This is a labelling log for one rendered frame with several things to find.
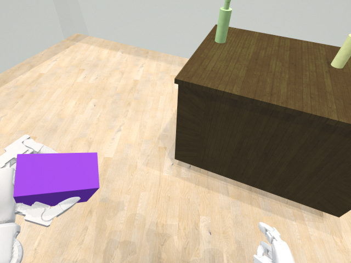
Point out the sponge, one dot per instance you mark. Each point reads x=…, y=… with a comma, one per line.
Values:
x=51, y=178

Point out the table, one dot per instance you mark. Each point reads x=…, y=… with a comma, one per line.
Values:
x=270, y=112

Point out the robot right hand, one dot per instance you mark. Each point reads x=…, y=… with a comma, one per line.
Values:
x=278, y=252

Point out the robot left hand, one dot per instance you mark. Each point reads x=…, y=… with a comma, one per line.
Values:
x=38, y=213

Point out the left robot forearm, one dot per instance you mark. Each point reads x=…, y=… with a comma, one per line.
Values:
x=11, y=250

